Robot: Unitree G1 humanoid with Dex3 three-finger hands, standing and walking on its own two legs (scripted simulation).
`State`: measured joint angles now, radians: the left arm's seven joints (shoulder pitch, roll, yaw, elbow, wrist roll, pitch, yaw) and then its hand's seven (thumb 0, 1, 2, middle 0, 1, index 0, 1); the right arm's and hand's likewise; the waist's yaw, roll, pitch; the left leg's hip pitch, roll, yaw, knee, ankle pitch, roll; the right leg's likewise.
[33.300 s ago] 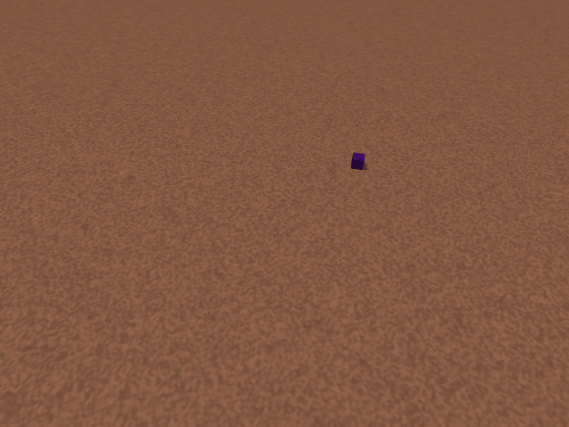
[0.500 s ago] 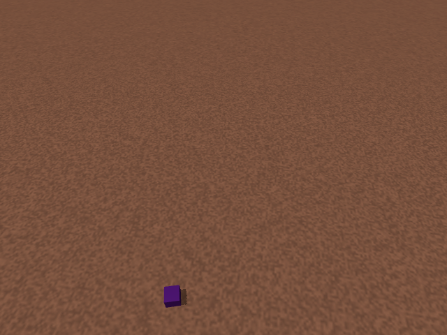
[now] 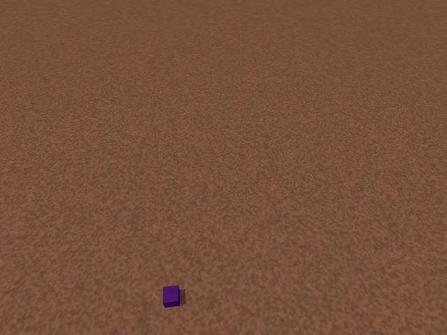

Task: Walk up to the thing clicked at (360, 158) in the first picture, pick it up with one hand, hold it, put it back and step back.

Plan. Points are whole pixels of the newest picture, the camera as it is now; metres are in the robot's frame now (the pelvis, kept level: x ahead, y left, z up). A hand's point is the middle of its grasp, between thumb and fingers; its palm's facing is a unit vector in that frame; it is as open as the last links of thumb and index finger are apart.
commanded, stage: stand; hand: left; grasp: from above
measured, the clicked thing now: (171, 296) +0.45 +0.22 -0.75
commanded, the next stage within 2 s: step back in 0.78 s
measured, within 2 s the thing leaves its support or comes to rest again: neither
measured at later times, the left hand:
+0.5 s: hand out of the picture +0.07 +0.25 -0.16, palm faces +0.01 -0.94 -0.34, open 7.4 cm
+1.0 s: hand out of the picture +0.08 +0.28 -0.17, palm faces +0.00 -0.93 -0.38, open 7.4 cm
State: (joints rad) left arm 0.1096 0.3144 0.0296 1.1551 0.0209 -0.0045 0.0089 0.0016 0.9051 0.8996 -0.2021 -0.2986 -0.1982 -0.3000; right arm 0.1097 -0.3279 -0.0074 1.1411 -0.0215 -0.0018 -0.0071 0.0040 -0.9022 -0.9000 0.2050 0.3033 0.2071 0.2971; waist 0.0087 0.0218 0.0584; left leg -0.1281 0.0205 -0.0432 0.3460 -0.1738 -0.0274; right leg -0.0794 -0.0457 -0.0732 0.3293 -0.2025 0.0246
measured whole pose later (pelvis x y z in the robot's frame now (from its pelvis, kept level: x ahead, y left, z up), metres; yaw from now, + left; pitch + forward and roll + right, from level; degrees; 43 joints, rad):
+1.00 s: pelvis -0.03 +0.02 -0.02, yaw +0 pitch -2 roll +0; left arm 0.07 0.36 0.07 1.00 0.02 0.03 0.01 0.00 0.90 0.90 -0.20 -0.30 -0.20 -0.30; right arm 0.10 -0.40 -0.06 0.98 0.00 0.05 0.02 0.00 -0.90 -0.90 0.20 0.30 0.21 0.30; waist -0.01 0.00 0.16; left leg -0.34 -0.03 -0.04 0.79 -0.41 0.05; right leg -0.25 -0.08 -0.06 0.56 -0.27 0.02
